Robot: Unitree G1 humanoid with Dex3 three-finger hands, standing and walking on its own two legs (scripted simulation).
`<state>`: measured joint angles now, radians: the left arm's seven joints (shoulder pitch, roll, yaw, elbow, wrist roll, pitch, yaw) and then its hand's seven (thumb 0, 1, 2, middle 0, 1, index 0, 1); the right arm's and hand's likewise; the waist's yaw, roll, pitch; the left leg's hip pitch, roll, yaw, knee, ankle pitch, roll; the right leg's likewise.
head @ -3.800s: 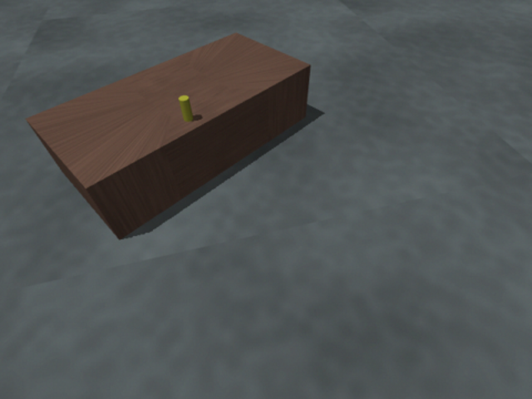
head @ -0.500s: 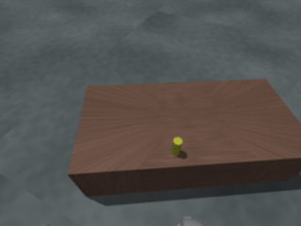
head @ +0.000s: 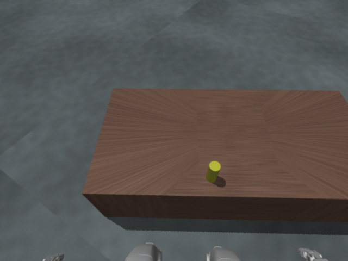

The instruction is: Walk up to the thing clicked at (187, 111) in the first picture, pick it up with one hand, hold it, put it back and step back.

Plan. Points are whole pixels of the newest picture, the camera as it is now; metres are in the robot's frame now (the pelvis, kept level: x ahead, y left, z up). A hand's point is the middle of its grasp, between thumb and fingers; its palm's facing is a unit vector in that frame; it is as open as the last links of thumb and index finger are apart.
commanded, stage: walk up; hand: right
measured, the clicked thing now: (212, 172) +0.47 -0.12 -0.33
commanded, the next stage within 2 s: stand in 1.36 s
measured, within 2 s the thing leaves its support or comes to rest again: neither
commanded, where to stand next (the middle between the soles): +0.09 +0.03 m, yaw -2 degrees
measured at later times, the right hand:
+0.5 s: hand out of the picture +0.12 -0.24 -0.12, palm faces -0.02 +0.94 -0.33, open 7.4 cm
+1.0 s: hand out of the picture +0.11 -0.25 -0.11, palm faces +0.04 +0.94 -0.33, open 7.4 cm
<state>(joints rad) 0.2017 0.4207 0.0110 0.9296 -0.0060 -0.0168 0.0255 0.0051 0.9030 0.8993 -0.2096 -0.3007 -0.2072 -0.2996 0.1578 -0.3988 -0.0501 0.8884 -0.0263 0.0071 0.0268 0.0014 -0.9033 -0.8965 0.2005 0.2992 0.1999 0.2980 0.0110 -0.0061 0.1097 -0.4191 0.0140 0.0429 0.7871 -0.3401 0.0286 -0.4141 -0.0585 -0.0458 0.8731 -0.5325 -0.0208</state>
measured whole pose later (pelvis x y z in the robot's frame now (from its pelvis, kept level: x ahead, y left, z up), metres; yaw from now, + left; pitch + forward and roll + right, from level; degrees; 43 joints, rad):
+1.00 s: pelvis +0.03 +0.01 +0.04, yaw -2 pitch -2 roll +0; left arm 0.09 0.37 -0.01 1.13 0.01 -0.03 0.01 0.00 0.90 0.90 -0.21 -0.30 -0.21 -0.30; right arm 0.07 -0.36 -0.04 1.13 -0.01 0.01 0.03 0.00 -0.90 -0.90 0.20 0.30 0.20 0.30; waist 0.00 0.01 0.05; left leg -0.16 0.01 0.08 0.38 -0.19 0.02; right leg -0.13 -0.04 -0.02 0.37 -0.20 0.03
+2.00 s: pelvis +0.04 +0.00 +0.04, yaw -1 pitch -2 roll +0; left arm 0.10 0.35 0.00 1.15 0.01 -0.01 0.00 0.00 0.91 0.90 -0.21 -0.30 -0.20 -0.30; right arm 0.07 -0.34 -0.01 1.16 -0.01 -0.02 0.01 0.00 -0.90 -0.90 0.20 0.30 0.20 0.30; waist -0.01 0.00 0.04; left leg -0.11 0.02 0.06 0.30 -0.16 0.00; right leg -0.06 -0.02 -0.04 0.27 -0.17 0.01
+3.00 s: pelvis +0.05 -0.01 +0.04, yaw -1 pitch -2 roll +0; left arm 0.11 0.35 0.00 1.14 0.01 -0.01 -0.01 0.00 0.90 0.90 -0.21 -0.30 -0.20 -0.30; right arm 0.09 -0.34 0.01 1.14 -0.01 -0.02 0.01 0.00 -0.90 -0.90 0.20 0.30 0.20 0.30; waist 0.00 0.00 0.04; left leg -0.11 0.03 0.06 0.30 -0.16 -0.01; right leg -0.06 -0.02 -0.05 0.27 -0.18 0.01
